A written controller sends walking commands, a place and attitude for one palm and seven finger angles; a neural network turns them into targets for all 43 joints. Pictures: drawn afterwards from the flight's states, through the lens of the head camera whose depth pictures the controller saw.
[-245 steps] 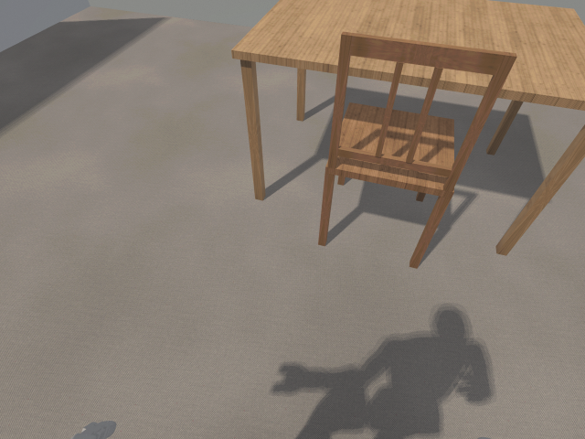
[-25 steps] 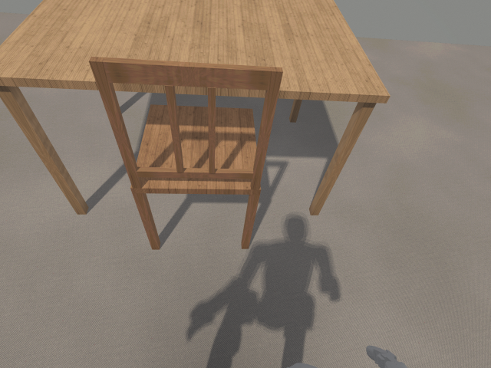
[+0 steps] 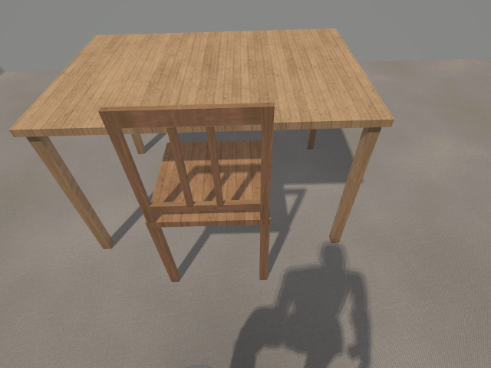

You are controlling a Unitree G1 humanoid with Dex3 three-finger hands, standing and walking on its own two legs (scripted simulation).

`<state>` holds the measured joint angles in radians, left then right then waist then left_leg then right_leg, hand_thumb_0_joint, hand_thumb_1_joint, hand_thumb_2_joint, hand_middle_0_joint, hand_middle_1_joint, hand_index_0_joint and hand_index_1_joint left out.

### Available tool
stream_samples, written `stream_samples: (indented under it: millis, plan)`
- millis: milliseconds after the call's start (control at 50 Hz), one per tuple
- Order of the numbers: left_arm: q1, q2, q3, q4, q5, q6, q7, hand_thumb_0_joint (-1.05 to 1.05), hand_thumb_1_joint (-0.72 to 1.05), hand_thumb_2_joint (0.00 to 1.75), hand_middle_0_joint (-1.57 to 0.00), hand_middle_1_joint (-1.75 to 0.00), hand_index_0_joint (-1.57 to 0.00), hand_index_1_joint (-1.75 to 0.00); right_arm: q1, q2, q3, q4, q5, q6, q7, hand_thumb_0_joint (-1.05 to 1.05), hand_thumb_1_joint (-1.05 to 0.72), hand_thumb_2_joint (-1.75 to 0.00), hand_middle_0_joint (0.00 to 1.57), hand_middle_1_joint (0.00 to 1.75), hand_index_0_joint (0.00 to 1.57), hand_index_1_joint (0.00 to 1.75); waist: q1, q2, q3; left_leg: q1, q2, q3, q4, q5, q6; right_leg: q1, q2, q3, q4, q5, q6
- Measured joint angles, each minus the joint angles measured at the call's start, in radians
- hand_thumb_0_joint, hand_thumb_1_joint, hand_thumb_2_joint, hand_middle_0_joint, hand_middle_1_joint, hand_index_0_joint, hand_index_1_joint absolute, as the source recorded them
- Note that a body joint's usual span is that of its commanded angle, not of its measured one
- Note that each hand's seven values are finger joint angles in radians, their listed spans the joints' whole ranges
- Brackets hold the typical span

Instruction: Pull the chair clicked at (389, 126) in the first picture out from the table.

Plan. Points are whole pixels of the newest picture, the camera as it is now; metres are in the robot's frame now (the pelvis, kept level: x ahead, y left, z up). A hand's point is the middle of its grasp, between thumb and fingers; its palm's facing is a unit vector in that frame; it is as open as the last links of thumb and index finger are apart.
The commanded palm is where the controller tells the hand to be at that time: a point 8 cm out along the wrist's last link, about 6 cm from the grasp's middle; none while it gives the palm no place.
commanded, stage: take the last steps up to it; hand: left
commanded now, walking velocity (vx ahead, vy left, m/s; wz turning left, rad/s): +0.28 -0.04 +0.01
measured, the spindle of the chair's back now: (181, 169) +0.64 +0.22 -0.10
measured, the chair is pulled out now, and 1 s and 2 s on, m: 0.00 0.00 0.00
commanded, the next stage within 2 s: come to a stop and stand still in 0.46 s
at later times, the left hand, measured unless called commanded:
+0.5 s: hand out of the picture +0.17 +0.22 -0.18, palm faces +0.03 -0.98 -0.18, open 7.4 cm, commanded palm none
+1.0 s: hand (159, 322) +0.26 +0.21 -0.19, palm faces +0.04 -0.98 -0.21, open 7.3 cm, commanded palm none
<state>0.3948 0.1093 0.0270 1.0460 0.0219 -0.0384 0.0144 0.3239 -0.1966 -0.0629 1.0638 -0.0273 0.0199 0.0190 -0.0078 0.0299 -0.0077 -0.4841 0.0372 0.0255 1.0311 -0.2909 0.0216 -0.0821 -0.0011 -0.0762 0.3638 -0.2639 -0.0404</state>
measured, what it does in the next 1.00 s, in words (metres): walks ahead: left foot, then right foot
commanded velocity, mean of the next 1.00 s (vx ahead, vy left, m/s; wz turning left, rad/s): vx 0.04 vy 0.00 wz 0.00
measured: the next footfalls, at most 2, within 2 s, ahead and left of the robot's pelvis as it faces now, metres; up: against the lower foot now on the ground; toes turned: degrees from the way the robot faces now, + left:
left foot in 0.24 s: +0.16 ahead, +0.14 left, +0.00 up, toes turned +5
right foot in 0.64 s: +0.27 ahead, -0.11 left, +0.00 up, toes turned -7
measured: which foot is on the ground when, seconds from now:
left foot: up 0.00-0.22, down 0.24-0.64, up 0.66-0.96, down 0.98-1.00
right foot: down 0.00-0.24, up 0.26-0.62, down 0.64-1.00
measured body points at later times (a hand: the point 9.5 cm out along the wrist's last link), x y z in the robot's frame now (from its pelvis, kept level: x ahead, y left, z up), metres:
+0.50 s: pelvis +0.14 +0.04 +0.00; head +0.14 +0.05 +0.45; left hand +0.17 +0.27 -0.16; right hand +0.15 -0.19 -0.15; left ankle +0.12 +0.14 -0.75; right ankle +0.17 -0.10 -0.70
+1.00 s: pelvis +0.19 +0.03 -0.02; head +0.21 +0.03 +0.43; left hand +0.26 +0.26 -0.17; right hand +0.23 -0.21 -0.17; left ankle +0.20 +0.13 -0.75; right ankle +0.23 -0.11 -0.75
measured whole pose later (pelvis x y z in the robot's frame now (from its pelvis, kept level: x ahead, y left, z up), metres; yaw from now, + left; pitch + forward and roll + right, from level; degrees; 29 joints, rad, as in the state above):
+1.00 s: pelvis +0.19 +0.03 -0.02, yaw -1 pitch -2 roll +0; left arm 0.15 0.17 0.05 1.03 0.02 0.03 0.04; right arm 0.21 -0.17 -0.05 1.03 -0.01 0.02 -0.03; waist 0.01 -0.01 0.08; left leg -0.24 0.01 0.06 0.56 -0.27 -0.01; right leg -0.31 -0.07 -0.09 0.57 -0.23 0.01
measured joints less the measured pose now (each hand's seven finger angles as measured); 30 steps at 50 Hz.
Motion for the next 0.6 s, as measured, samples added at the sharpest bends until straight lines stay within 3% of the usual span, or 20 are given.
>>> stream_samples:
  millis: [120,220,240,320,380,480,600]
  plan:
    - [0.048,-0.021,-0.003,0.058,0.005,-0.012,0.0,0.0,0.91,0.9,-0.2,-0.3,-0.2,-0.3,-0.027,0.013,-0.003,0.009,0.002,-0.011,-0.002,0.01,-0.91,-0.9,0.2,0.3,0.2,0.29,0.015,-0.015,0.022,-0.014,0.049,0.018,-0.151,0.017,-0.012,0.054,0.006,-0.008,-0.055,-0.014,0.01]
    - [0.069,-0.015,0.005,0.095,0.003,-0.007,0.001,0.01,0.91,0.9,-0.2,-0.3,-0.2,-0.3,-0.081,0.034,0.009,-0.001,0.005,-0.044,-0.009,0.01,-0.92,-0.9,0.2,0.3,0.2,0.29,0.04,-0.036,0.044,0.096,0.025,0.055,-0.403,0.037,0.008,0.064,-0.008,-0.003,0.025,-0.102,0.041]
    - [0.079,-0.015,0.007,0.099,0.0,-0.005,0.0,0.01,0.91,0.9,-0.2,-0.3,-0.2,-0.3,-0.089,0.034,0.013,-0.009,0.002,-0.059,-0.011,0.01,-0.92,-0.9,0.2,0.3,0.2,0.29,0.042,-0.035,0.045,0.132,0.022,0.057,-0.457,0.055,0.018,0.041,-0.009,0.004,0.095,-0.142,0.041]
    - [0.041,0.017,0.017,0.12,-0.004,0.025,-0.003,0.01,0.91,0.9,-0.2,-0.3,-0.2,-0.3,-0.119,0.064,0.019,-0.03,0.003,-0.092,-0.038,0.0,-0.93,-0.9,0.2,0.3,0.2,0.29,0.03,-0.084,0.061,0.173,0.005,0.102,-0.424,0.009,0.015,-0.177,-0.027,0.048,0.604,-0.22,0.0]
    - [-0.016,0.046,0.029,0.101,0.002,0.034,-0.009,0.01,0.91,0.9,-0.2,-0.3,-0.2,-0.3,-0.101,0.065,0.02,-0.029,0.006,-0.098,-0.051,-0.01,-0.95,-0.9,0.2,0.3,0.2,0.29,0.021,-0.09,0.05,0.246,-0.004,0.115,-0.508,0.026,0.009,-0.304,-0.047,0.033,0.735,-0.143,0.007]
    - [-0.115,0.071,0.037,0.024,0.003,0.033,-0.012,0.01,0.91,0.9,-0.2,-0.3,-0.19,-0.3,-0.052,0.058,0.029,0.002,0.006,-0.083,-0.043,0.0,-0.94,-0.9,0.2,0.3,0.2,0.29,0.022,-0.075,0.031,0.331,-0.015,0.112,-0.614,0.045,0.007,-0.382,-0.084,0.021,0.566,-0.053,0.028]
    - [-0.193,0.069,0.034,-0.026,0.006,0.027,-0.015,0.0,0.91,0.9,-0.2,-0.29,-0.19,-0.3,-0.009,0.06,0.025,0.024,-0.001,-0.054,-0.032,0.0,-0.92,-0.9,0.2,0.3,0.2,0.29,-0.007,-0.039,0.037,0.373,-0.004,0.1,-0.586,-0.02,-0.022,-0.315,-0.08,0.005,0.315,0.002,0.033]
